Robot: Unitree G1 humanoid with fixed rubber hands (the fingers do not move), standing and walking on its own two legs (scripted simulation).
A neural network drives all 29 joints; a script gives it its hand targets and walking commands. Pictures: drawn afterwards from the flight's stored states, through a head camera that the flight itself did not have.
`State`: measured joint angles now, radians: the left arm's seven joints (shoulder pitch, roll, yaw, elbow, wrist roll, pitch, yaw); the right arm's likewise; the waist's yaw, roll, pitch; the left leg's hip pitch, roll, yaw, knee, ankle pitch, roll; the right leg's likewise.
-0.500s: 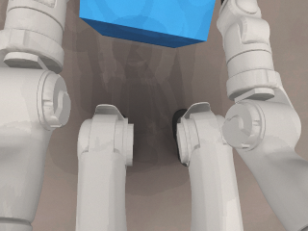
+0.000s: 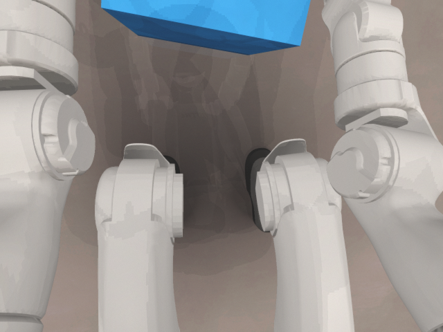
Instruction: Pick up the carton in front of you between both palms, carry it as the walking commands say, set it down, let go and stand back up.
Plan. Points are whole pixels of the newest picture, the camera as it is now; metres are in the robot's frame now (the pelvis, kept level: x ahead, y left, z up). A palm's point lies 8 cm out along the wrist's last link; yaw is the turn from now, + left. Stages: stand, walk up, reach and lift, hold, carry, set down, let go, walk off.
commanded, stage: set down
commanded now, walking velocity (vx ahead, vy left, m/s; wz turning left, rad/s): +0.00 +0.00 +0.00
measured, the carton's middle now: out of the picture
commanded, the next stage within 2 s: let go in 1.36 s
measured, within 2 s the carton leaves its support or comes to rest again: neither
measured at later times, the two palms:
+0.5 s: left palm out of the picture +0.60 +0.21 -0.11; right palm out of the picture +0.56 -0.16 -0.12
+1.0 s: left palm out of the picture +0.60 +0.23 +0.04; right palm out of the picture +0.56 -0.16 +0.04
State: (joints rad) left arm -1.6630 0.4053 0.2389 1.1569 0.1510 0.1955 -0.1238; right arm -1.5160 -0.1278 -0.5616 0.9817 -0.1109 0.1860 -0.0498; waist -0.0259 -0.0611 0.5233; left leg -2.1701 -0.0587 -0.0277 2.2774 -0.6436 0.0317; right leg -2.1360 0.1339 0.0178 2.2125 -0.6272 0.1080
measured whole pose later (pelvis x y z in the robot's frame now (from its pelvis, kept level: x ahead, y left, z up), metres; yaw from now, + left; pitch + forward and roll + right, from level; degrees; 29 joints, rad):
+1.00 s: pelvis +0.01 +0.00 +0.15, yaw +0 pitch +46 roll -5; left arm -1.56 0.55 0.11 1.09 -0.03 0.25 -0.08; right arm -1.32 -0.15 -0.35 0.74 0.08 0.27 -0.20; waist -0.08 -0.01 0.12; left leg -2.00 -0.05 -0.03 1.71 -0.50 0.03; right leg -1.98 0.06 0.00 1.65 -0.48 0.05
